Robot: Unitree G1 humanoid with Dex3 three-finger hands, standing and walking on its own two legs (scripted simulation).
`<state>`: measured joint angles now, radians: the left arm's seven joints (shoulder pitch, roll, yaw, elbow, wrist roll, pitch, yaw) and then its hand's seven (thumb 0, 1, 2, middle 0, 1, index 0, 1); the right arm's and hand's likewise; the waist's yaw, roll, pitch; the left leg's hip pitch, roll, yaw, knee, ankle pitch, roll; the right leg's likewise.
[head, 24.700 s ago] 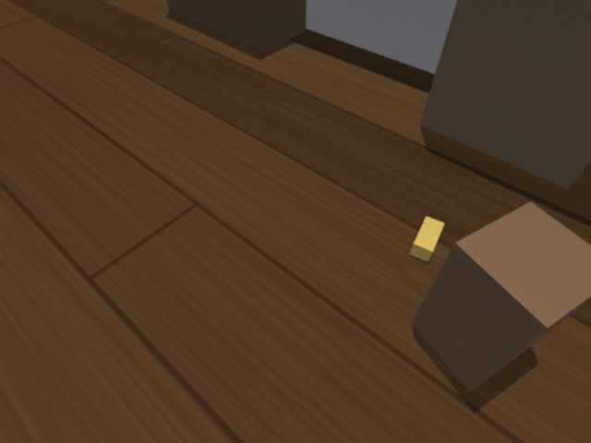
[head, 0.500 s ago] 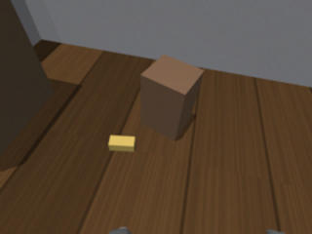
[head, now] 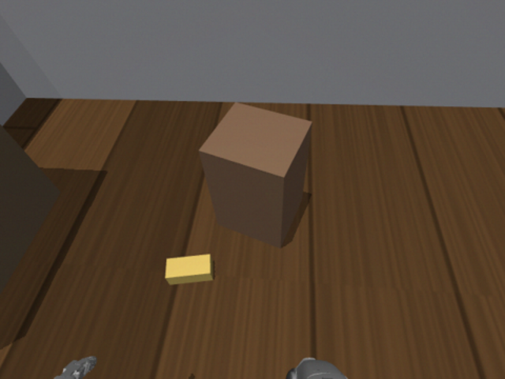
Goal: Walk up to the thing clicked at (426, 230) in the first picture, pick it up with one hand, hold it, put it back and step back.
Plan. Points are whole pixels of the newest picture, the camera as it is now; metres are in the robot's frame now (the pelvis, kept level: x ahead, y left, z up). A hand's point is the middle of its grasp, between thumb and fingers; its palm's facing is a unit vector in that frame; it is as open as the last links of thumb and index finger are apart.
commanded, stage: walk up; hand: left
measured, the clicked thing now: (189, 269) +0.61 +0.26 -0.72
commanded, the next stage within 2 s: stand in 1.92 s
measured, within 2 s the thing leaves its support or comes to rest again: neither
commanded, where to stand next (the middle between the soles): +0.22 +0.03 m, yaw +1 degrees
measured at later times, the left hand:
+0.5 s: hand out of the picture +0.16 +0.31 -0.15, palm faces -0.02 -0.94 -0.34, open 7.4 cm
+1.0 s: hand (102, 336) +0.23 +0.28 -0.13, palm faces -0.03 -0.92 -0.39, open 7.4 cm
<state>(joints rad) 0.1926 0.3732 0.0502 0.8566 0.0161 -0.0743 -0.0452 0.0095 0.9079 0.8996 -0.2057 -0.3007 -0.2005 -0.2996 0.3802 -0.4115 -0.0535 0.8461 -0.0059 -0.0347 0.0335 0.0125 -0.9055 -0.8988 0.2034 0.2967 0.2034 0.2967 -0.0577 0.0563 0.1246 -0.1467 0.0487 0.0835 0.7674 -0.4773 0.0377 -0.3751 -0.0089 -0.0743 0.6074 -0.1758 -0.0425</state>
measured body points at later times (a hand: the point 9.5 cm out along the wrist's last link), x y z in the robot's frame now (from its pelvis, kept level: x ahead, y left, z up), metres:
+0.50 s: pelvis +0.12 +0.04 +0.01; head +0.14 +0.07 +0.45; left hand +0.16 +0.35 -0.13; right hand +0.19 -0.28 -0.09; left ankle +0.19 +0.15 -0.72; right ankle +0.10 -0.09 -0.69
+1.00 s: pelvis +0.15 +0.02 +0.01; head +0.17 +0.00 +0.46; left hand +0.23 +0.33 -0.10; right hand +0.23 -0.28 -0.13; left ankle +0.18 +0.15 -0.72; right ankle +0.18 -0.11 -0.72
